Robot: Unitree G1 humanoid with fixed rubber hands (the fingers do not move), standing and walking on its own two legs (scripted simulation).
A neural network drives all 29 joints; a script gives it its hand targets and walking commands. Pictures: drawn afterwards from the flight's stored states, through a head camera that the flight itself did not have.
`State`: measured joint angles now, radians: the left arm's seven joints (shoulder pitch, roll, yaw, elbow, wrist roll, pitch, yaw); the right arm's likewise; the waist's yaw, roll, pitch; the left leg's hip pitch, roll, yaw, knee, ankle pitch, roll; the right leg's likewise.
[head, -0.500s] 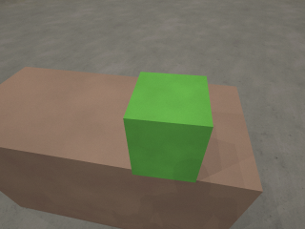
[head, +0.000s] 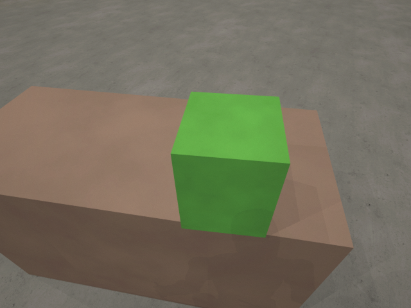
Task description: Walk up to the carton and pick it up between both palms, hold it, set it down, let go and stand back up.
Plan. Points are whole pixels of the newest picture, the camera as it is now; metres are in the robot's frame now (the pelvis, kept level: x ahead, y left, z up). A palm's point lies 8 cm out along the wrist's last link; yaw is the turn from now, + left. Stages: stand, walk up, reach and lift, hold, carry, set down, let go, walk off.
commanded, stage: stand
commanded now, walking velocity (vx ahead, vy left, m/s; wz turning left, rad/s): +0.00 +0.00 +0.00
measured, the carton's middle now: (228, 165) +0.44 -0.04 +0.06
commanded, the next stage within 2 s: none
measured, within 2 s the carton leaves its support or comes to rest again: neither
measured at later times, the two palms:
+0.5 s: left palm out of the picture +0.08 +0.30 -0.11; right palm out of the picture +0.07 -0.29 -0.12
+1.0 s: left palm out of the picture +0.09 +0.31 -0.11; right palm out of the picture +0.08 -0.29 -0.12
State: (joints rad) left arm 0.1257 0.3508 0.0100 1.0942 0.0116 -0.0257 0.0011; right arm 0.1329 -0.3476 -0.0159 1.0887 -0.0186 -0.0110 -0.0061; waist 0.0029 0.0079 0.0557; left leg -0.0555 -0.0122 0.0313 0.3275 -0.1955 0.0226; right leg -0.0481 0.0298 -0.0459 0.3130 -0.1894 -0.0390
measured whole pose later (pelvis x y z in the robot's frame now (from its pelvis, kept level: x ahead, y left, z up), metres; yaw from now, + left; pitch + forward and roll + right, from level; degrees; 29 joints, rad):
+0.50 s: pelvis +0.00 +0.01 +0.00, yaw +0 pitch -4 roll +0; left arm 0.10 0.35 0.00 1.12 0.01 -0.02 0.01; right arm 0.11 -0.35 -0.01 1.12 -0.01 -0.01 0.00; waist 0.00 0.00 0.06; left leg -0.06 -0.02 0.04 0.30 -0.18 0.03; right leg -0.06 0.02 -0.03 0.30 -0.17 -0.03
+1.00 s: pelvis +0.00 +0.01 +0.00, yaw -1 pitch -3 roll +0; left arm 0.09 0.35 -0.01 1.11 0.01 -0.02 0.01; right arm 0.10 -0.34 -0.01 1.12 -0.01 -0.01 -0.01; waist 0.00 0.00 0.05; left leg -0.05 -0.03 0.04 0.29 -0.18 0.04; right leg -0.05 0.01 -0.02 0.29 -0.18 -0.02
